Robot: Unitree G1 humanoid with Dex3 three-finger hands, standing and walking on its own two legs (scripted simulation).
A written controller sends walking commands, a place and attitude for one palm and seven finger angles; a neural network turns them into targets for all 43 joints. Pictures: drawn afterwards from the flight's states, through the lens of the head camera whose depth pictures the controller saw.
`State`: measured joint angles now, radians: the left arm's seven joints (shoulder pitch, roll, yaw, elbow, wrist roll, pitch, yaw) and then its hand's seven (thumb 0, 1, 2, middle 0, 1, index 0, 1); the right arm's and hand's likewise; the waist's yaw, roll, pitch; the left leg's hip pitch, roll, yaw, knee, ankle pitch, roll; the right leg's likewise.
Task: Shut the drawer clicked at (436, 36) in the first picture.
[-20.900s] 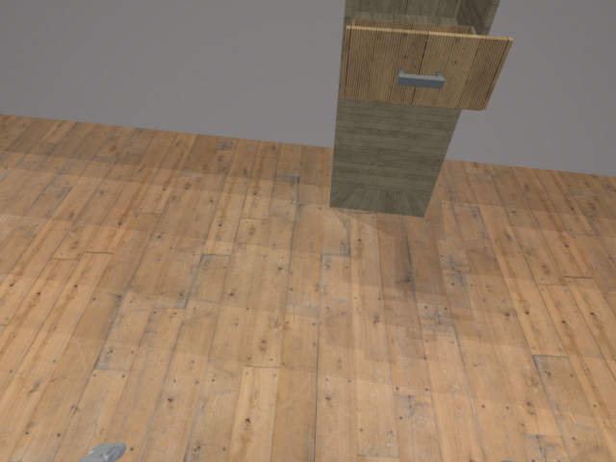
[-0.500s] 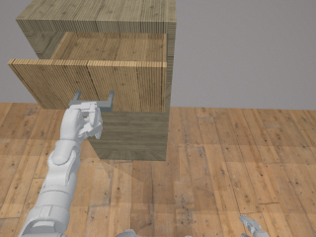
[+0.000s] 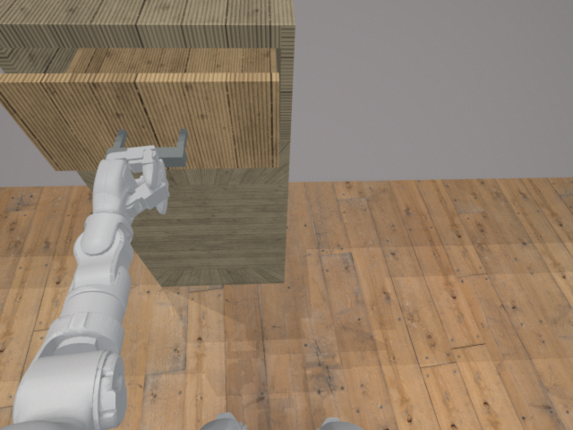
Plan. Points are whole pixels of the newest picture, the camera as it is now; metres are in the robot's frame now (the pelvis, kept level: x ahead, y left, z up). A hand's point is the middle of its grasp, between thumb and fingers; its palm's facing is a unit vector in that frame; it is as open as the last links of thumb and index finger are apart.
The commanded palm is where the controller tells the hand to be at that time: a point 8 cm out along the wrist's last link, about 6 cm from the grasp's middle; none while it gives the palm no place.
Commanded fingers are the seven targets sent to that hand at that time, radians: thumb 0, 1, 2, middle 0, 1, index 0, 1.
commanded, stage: push the drawer shut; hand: left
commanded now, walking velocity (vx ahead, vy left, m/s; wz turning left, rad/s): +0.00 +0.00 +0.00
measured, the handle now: (150, 146) +0.52 +0.19 +0.08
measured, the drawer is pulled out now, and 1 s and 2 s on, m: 0.07 0.00 0.00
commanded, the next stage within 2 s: pull the fist back off the drawer in 1.00 s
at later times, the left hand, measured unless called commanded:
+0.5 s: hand (164, 159) +0.49 +0.17 +0.08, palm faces -0.01 -1.00 -0.02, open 3.0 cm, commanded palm +0.47 +0.22 +0.08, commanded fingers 0.00 0.90 0.90 -1.40 -1.60 -1.40 -1.60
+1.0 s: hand (163, 145) +0.52 +0.17 +0.08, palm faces +0.02 -1.00 -0.03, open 3.0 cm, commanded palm +0.53 +0.21 +0.08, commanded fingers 0.00 0.90 0.90 -1.40 -1.60 -1.40 -1.60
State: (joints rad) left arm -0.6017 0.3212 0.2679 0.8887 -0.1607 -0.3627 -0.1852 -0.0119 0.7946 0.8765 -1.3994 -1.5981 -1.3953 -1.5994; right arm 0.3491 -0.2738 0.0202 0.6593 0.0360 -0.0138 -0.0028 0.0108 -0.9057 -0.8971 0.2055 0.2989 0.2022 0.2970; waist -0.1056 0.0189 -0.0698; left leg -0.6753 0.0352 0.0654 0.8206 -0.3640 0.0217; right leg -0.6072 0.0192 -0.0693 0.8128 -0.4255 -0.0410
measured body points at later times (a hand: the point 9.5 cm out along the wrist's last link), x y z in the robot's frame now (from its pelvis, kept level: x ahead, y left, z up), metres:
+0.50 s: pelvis -0.01 +0.01 -0.01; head +0.09 +0.02 +0.43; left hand +0.48 +0.22 +0.08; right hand +0.01 -0.25 -0.13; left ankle +0.02 +0.11 -0.70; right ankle -0.02 -0.09 -0.70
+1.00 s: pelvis -0.02 +0.02 -0.02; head +0.11 +0.04 +0.41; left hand +0.51 +0.23 +0.08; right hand -0.05 -0.25 -0.13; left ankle +0.02 +0.11 -0.70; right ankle -0.02 -0.09 -0.70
